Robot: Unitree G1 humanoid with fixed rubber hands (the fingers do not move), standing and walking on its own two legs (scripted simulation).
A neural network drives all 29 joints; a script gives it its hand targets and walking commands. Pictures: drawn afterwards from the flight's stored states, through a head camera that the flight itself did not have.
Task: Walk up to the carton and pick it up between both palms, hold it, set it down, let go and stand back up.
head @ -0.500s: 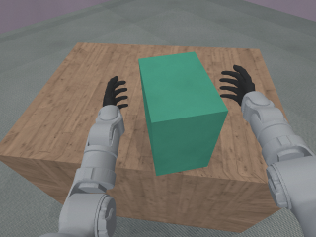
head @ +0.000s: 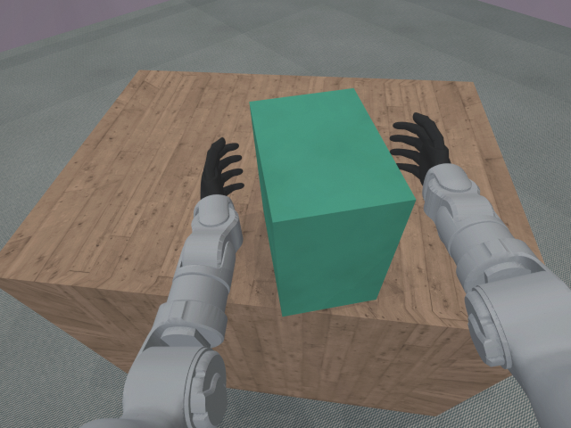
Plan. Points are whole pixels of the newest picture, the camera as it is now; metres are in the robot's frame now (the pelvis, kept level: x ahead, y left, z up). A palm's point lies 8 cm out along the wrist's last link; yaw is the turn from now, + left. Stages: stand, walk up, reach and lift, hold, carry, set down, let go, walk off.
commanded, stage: reach and lift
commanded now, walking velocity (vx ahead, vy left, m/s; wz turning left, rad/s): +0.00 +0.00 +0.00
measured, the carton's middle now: (316, 206) +0.44 +0.05 +0.05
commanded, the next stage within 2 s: none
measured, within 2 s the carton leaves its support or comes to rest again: leaves its support in 1.92 s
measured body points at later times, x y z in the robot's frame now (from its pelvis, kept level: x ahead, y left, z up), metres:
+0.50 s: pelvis +0.00 +0.00 +0.00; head +0.04 +0.00 +0.45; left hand +0.41 +0.18 +0.12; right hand +0.48 -0.07 +0.12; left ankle +0.01 +0.17 -0.74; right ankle +0.00 -0.10 -0.74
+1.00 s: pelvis +0.01 +0.00 +0.00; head +0.03 +0.01 +0.45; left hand +0.40 +0.18 +0.13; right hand +0.46 -0.07 +0.12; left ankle +0.01 +0.17 -0.74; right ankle +0.00 -0.10 -0.74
